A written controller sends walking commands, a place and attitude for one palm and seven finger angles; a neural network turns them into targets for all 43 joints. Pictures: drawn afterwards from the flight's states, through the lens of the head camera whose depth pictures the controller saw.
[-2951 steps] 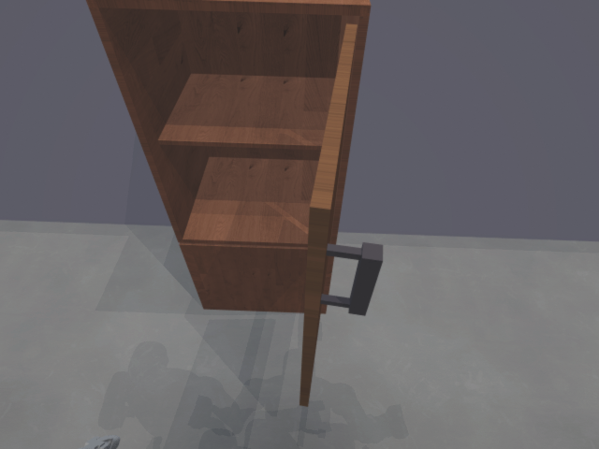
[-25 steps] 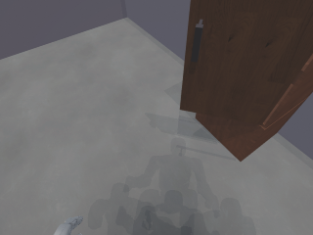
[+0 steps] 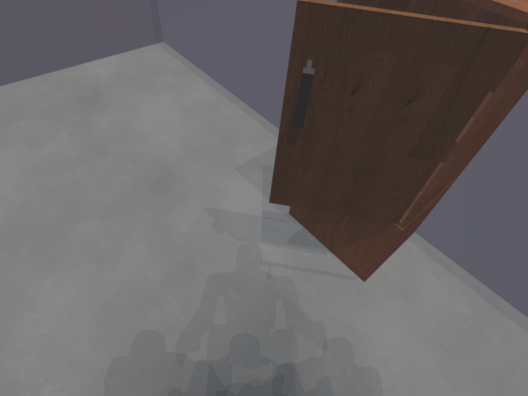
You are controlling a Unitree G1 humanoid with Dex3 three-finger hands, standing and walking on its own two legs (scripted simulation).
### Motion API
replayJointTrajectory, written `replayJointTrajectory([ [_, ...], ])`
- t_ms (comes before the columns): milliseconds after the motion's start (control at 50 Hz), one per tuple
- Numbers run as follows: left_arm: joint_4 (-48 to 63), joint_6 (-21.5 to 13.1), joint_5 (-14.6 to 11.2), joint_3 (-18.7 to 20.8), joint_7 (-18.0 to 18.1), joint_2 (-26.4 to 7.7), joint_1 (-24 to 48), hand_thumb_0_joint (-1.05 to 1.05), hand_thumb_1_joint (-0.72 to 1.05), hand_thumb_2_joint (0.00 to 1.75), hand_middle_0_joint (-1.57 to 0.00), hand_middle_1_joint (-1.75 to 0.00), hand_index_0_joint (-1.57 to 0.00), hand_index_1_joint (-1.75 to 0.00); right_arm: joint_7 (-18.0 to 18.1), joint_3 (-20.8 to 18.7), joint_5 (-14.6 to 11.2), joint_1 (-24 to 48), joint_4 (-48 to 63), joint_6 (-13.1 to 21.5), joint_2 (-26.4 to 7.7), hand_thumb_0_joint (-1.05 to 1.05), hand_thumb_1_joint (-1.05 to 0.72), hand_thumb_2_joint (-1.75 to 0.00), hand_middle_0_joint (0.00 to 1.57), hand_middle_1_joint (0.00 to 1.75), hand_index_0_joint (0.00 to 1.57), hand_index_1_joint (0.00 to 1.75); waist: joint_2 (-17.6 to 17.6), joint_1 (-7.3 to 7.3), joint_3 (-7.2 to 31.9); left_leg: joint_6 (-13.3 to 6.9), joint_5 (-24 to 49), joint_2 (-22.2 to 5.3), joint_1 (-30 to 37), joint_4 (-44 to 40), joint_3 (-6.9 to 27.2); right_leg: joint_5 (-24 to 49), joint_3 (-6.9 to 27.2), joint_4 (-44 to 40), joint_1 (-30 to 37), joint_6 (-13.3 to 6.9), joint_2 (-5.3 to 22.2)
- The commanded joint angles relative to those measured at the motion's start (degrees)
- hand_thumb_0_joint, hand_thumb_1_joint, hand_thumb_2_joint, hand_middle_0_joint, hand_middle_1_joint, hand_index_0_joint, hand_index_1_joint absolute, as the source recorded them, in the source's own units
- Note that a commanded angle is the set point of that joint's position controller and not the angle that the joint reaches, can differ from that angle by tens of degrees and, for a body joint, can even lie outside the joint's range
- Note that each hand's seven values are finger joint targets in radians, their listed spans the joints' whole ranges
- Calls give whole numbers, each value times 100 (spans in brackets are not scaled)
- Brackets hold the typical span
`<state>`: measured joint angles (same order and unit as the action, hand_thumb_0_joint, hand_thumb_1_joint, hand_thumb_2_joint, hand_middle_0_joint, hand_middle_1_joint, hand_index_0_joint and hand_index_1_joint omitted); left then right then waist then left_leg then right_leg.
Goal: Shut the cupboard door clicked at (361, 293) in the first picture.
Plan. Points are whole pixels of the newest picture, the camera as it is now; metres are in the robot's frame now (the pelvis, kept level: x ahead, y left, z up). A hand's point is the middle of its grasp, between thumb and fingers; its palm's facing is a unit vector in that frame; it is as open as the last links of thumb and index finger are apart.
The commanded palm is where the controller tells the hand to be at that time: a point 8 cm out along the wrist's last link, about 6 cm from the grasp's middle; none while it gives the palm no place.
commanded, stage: take the last steps up to it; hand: left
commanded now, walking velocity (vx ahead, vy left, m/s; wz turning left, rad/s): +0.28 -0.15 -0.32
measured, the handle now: (303, 93) +0.69 -0.03 +0.09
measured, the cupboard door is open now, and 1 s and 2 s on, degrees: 40 40 40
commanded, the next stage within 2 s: come to a stop and stand still in 0.82 s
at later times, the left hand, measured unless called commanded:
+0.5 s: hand (212, 362) +0.20 +0.10 -0.15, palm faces -0.19 -0.96 -0.22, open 7.4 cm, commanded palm none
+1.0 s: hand (250, 376) +0.19 +0.03 -0.18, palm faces -0.07 -0.99 -0.13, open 7.4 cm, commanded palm none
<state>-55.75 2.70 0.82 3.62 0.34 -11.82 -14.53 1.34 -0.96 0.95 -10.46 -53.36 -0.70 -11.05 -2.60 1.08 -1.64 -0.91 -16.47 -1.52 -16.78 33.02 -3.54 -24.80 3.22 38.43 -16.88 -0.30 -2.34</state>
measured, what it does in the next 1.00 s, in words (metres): walks ahead: right foot, then left foot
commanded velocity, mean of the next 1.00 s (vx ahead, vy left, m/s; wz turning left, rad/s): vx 0.19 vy -0.09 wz -0.07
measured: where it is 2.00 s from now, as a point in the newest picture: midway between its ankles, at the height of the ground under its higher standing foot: outside the picture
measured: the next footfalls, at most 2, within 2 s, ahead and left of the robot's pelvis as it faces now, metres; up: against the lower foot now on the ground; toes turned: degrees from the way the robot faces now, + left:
right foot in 0.46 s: +0.10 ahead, -0.20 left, +0.00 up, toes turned -14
left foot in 0.86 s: +0.26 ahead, -0.04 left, +0.00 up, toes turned +0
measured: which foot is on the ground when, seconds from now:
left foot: down 0.00-0.46, up 0.48-0.84, down 0.86-1.00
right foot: up 0.00-0.44, down 0.46-0.88, up 0.90-1.00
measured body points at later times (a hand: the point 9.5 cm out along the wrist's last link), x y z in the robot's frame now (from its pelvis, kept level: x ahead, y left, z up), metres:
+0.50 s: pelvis +0.05 -0.07 +0.00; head +0.06 -0.09 +0.45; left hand +0.21 +0.15 -0.13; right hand -0.08 -0.31 -0.15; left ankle +0.00 +0.09 -0.72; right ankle +0.06 -0.19 -0.73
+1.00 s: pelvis +0.19 -0.13 +0.00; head +0.21 -0.12 +0.45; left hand +0.19 +0.08 -0.16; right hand +0.23 -0.37 -0.14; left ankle +0.22 -0.04 -0.73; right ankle +0.12 -0.23 -0.68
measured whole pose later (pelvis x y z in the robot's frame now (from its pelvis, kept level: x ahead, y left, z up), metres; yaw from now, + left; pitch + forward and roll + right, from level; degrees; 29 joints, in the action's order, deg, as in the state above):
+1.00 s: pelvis +0.19 -0.13 +0.00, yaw -7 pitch -1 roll +0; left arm -64.3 0.5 1.1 2.1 0.2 -8.3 -17.2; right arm 2.3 -0.9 1.5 -11.3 -56.9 2.9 -8.2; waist -2.2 0.2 -3.4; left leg -2.2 -14.0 -1.4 -15.4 30.1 -7.3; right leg -27.7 -3.1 55.2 -19.2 -1.2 0.8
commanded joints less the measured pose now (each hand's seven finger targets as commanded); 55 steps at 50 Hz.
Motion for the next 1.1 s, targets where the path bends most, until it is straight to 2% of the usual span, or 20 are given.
replayJointTrajectory([
  [0, 400, -41, 38, 173, -7, -527, 93, 0, 90, 90, -20, -30, -20, -30, 187, -210, 123, -485, 223, 109, -1107, 0, -90, -90, 20, 30, 20, 30, 1441, -170, 147, -821, 2492, -2001, 684, -1629, 1712, -552, 100, 2201, -1071, 127, 236],
  [80, 361, -56, 72, 163, -190, -460, 252, 0, 90, 90, -20, -30, -20, -30, 171, -238, 133, -740, 139, 176, -1056, 0, -90, -90, 20, 30, 20, 30, 1003, -276, 230, -643, 1279, -1746, 1303, -1787, 1167, 73, -141, 2435, -1585, 167, 326],
  [260, 522, -91, 97, 85, -382, -341, 1048, 0, 90, 90, -20, -30, -20, -30, 91, -397, 154, -1329, -315, 271, -1114, 0, -90, -90, 20, 30, 20, 30, 1172, -535, -233, -610, -28, -1918, 1306, -2225, 667, 542, -531, 787, -1555, 168, 608],
  [340, 447, -114, 87, 93, -404, -338, 960, 0, 90, 90, -20, -30, -20, -30, 41, -446, 169, -1151, -385, 265, -1255, 0, -90, -90, 20, 30, 20, 30, 1352, -400, -288, -540, -307, -1954, 673, -2156, 429, 637, -737, 76, -675, 93, 523],
  [400, 111, -186, 95, 167, -366, -531, 107, 0, 90, 90, -20, -30, -20, -30, 1, -419, 138, -922, -429, 239, -1205, 0, -90, -90, 20, 30, 20, 30, 901, 42, -45, -219, -407, -1547, -41, -1263, -2, 1163, -951, -1056, 970, -10, 235],
  [420, -89, -257, 99, 226, -313, -787, -468, 0, 90, 90, -20, -30, -20, -30, -35, -382, 91, -857, -409, 245, -1053, 0, -90, -90, 20, 30, 20, 30, 256, 335, 151, -18, -534, -1153, -674, -371, -421, 790, -539, -1594, 1906, -168, 540],
  [440, -298, -346, 131, 337, -206, -1412, -1070, 0, 90, 90, -20, -30, -20, -30, -73, -249, 10, -756, -225, 251, -538, 0, -90, -90, 20, 30, 20, 30, -1552, 587, 355, 256, -1669, -326, -1972, 1318, -1021, -303, 1412, -2402, 2745, -721, 1903],
  [460, -336, -310, 40, 335, -105, -1507, -1158, 0, 90, 90, -20, -30, -20, -30, -69, -231, 23, -428, -51, 190, -579, 0, -90, -90, 20, 30, 20, 30, -1569, 634, 85, 150, -2126, -319, -2147, 2419, -361, -751, 2075, -3020, 1994, -1058, 2395],
  [480, -222, -302, 36, 294, -67, -1381, -752, 0, 90, 90, -20, -30, -20, -30, -77, -260, 25, -424, -69, 179, -613, 0, -90, -90, 20, 30, 20, 30, -1060, 416, -168, 101, -1673, -478, -2296, 2906, -56, -1073, 1833, -3132, 1567, -1197, 2337],
  [500, -151, -331, 38, 233, -48, -1148, -347, 0, 90, 90, -20, -30, -20, -30, -67, -283, 36, -521, -194, 162, -602, 0, -90, -90, 20, 30, 20, 30, -1175, 209, -295, 105, -1299, -573, -2235, 3113, 39, -1120, 1692, -3143, 1161, -1143, 2142],
  [580, -110, -508, 19, 15, 0, -468, 188, 0, 90, 90, -20, -30, -20, -30, -143, -249, 109, -979, -463, 98, -312, 0, -90, -90, 20, 30, 20, 30, -197, -336, -266, 231, -264, -607, -1392, 2743, -18, 1011, 131, -2947, 503, -1022, 1567],
  [740, -572, -637, 42, -43, 41, -487, -371, 0, 90, 90, -20, -30, -20, -30, -144, -168, 66, -378, -225, 206, -120, 0, -90, -90, 20, 30, 20, 30, -129, -184, -126, 194, -154, -394, -1100, 690, -191, 3107, 122, -2457, 1397, -1256, 1701],
  [800, -652, -597, -24, -52, 44, -439, -290, 0, 90, 90, -20, -30, -20, -30, -87, -159, 73, -1005, -511, 310, -206, 0, -90, -90, 20, 30, 20, 30, 68, -504, 93, 99, 915, -106, 406, -479, -321, 3522, -219, -1372, 993, -876, 1267],
  [820, -637, -580, -45, -70, 31, -282, -464, 0, 90, 90, -20, -30, -20, -30, -43, -206, 104, -1446, -641, 372, -479, 0, -90, -90, 20, 30, 20, 30, 545, -586, 406, -128, 1778, -531, 1398, -677, 321, 3148, -441, -416, 386, -582, 905],
  [840, -547, -570, -80, -120, 26, -39, -643, 0, 90, 90, -20, -30, -20, -30, 25, -301, 159, -1935, -709, 392, -988, 0, -90, -90, 20, 30, 20, 30, 1479, -685, 758, -763, 2700, -1773, 2300, -922, 1861, 1208, -896, 801, -663, -273, 328],
  [860, -367, -541, -49, -164, 23, -158, -403, 0, 90, 90, -20, -30, -20, -30, 75, -331, 129, -2107, -743, 313, -1196, 0, -90, -90, 20, 30, 20, 30, 1624, -762, 572, -1380, 3005, -2542, 2283, -1391, 2724, -1038, -748, 2094, -1279, -239, 107],
  [920, -391, -403, 28, -82, 26, -112, -114, 0, 90, 90, -20, -30, -20, -30, 146, -153, 78, -1061, -473, 280, -624, 0, -90, -90, 20, 30, 20, 30, 1028, -351, -258, -1156, 2396, -2081, 706, -1773, 1872, -398, -138, 2393, -1237, -94, 657],
  [960, -448, -308, -1, -134, 30, 172, -344, 0, 90, 90, -20, -30, -20, -30, 180, -56, 73, -411, -368, 298, -395, 0, -90, -90, 20, 30, 20, 30, 901, -15, -253, -870, 3401, -1617, 249, -1597, 897, -98, -199, 1144, -380, 45, 704],
  [1040, -606, -194, 20, -124, 87, 70, -818, 0, 90, 90, -20, -30, -20, -30, 152, -166, -32, -127, -378, 142, -651, 0, -90, -90, 20, 30, 20, 30, 719, 123, 396, -571, 2383, -1165, 326, -1054, 365, 1318, -615, -645, 674, 165, 442],
  [1080, -525, -237, 77, -82, 113, -281, -702, 0, 90, 90, -20, -30, -20, -30, 94, -198, -77, -92, -383, 66, -528, 0, -90, -90, 20, 30, 20, 30, 221, 109, 171, -132, 1126, -596, 140, -765, 175, 2384, 119, -1326, 571, -11, 689],
])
